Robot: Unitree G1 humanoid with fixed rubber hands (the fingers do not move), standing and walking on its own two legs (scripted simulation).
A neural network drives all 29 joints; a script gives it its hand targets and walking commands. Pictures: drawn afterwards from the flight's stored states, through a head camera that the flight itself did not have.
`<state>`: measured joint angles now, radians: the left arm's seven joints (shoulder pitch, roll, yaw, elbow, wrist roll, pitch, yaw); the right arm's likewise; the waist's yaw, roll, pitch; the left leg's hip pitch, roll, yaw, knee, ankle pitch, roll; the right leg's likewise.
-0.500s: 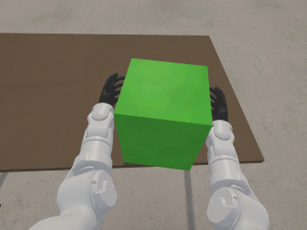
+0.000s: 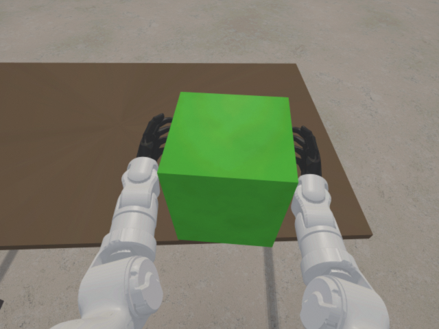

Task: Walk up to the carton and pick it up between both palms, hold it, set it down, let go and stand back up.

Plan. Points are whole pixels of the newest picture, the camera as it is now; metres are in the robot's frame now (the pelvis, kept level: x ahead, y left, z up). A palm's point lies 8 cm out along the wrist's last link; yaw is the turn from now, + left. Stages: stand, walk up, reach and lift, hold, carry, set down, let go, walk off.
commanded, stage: reach and lift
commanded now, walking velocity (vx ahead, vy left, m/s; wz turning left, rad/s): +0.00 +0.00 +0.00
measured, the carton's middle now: (229, 173) +0.42 -0.01 +0.04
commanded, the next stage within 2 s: none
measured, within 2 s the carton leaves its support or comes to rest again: neither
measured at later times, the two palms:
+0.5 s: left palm (130, 152) +0.38 +0.16 +0.16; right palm (317, 166) +0.35 -0.14 +0.15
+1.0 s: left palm (132, 143) +0.38 +0.15 +0.18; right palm (323, 152) +0.36 -0.15 +0.17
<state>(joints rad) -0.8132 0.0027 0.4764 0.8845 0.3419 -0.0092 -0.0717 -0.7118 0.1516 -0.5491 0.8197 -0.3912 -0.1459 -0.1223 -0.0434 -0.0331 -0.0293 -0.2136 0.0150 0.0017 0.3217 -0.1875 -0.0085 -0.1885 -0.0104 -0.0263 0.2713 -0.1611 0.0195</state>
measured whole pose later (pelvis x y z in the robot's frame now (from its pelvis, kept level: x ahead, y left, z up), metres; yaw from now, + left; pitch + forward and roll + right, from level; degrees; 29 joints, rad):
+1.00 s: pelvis -0.01 +0.00 +0.00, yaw +1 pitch -8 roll -1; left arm -0.71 -0.02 0.38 0.45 0.34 0.42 -0.06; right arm -0.72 0.02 -0.17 0.74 0.02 0.10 -0.18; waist -0.08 -0.06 0.04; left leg 0.03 0.01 -0.01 0.31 -0.20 -0.01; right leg 0.06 -0.01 -0.04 0.25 -0.18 0.02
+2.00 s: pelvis -0.03 -0.01 +0.00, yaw +1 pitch -8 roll -1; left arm -0.81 0.01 0.38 0.33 0.34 0.67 -0.06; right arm -0.84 -0.05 -0.06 0.71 0.17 0.28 -0.22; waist -0.12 -0.03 -0.01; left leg 0.01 0.02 -0.02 0.31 -0.17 -0.02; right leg 0.05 0.00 -0.05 0.25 -0.15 0.00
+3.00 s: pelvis -0.03 -0.02 +0.00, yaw +3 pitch -8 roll -1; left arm -0.85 0.06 0.40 0.30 0.33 0.82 -0.09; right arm -0.96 -0.08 0.00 0.72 0.28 0.47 -0.27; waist -0.10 -0.03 -0.09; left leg -0.01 0.04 -0.05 0.32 -0.18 -0.03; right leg 0.04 0.01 -0.08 0.26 -0.16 -0.01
